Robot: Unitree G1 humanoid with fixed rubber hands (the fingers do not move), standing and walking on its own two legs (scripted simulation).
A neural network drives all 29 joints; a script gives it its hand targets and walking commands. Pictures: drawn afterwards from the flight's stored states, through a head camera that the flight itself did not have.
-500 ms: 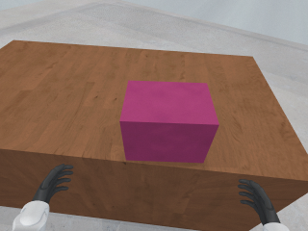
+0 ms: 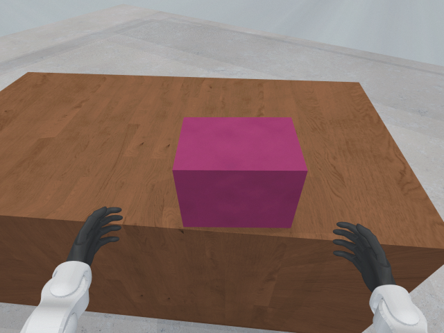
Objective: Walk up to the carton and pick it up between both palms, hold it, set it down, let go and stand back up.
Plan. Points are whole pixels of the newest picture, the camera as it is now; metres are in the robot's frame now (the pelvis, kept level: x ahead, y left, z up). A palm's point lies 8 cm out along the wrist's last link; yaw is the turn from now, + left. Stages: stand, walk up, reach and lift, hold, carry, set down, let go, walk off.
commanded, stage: reach and lift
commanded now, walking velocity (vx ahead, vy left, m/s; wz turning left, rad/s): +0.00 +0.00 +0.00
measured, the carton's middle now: (237, 172) +0.46 -0.03 +0.03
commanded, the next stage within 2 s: none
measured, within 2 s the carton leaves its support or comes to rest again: neither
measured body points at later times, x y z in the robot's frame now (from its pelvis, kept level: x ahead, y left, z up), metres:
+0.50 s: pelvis +0.05 +0.00 +0.00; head +0.09 +0.01 +0.45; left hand +0.37 +0.22 +0.07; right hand +0.37 -0.25 +0.08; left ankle +0.05 +0.11 -0.74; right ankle +0.04 -0.13 -0.74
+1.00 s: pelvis +0.09 +0.00 +0.00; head +0.15 +0.01 +0.45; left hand +0.42 +0.22 +0.09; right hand +0.42 -0.25 +0.10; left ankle +0.06 +0.11 -0.74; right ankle +0.04 -0.13 -0.73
